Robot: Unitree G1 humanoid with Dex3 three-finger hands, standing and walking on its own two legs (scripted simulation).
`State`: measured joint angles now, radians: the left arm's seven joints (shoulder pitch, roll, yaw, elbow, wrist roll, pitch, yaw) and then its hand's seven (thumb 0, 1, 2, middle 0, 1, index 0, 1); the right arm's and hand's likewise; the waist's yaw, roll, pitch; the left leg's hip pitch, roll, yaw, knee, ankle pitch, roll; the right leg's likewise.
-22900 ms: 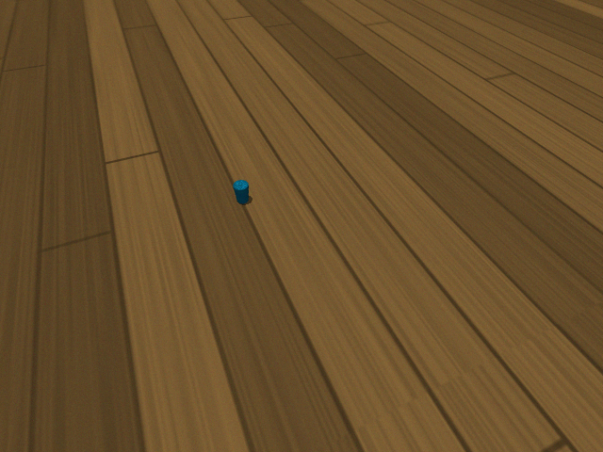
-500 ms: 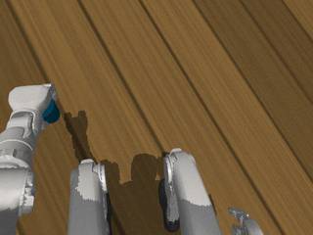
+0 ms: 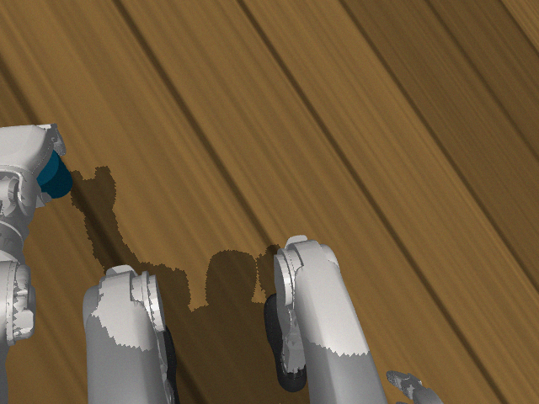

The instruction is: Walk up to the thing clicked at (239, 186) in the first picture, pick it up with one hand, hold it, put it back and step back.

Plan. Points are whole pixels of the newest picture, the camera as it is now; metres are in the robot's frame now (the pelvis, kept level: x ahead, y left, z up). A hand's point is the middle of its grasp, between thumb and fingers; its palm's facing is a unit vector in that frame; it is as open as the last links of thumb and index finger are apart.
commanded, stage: crouch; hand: left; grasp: from above
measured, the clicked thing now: (43, 174) +0.49 +0.28 -0.20
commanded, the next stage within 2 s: lower in 0.28 s
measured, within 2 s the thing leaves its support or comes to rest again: rests again in 1.30 s
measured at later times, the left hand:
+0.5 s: hand (40, 178) +0.48 +0.28 -0.20, palm faces -0.47 -0.04 -0.88, open 9.5 cm
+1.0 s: hand (54, 184) +0.49 +0.28 -0.25, palm faces -0.48 -0.06 -0.88, open 9.6 cm
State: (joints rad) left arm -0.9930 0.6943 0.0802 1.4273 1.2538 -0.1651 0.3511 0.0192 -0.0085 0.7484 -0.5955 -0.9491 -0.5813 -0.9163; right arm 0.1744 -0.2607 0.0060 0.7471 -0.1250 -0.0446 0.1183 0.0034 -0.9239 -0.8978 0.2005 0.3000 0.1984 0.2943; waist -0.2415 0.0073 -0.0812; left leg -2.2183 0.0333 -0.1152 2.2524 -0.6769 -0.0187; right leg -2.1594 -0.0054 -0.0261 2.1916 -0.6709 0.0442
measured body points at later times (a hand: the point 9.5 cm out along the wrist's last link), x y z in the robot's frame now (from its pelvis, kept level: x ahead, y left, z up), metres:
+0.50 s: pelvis +0.00 +0.00 -0.03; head +0.25 +0.06 +0.34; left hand +0.50 +0.28 -0.15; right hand +0.03 -0.28 -0.13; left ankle +0.08 +0.13 -0.34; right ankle +0.10 -0.13 -0.34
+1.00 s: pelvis +0.00 +0.00 -0.06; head +0.27 +0.07 +0.30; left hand +0.51 +0.28 -0.20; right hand +0.03 -0.27 -0.15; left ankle +0.08 +0.13 -0.34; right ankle +0.10 -0.13 -0.34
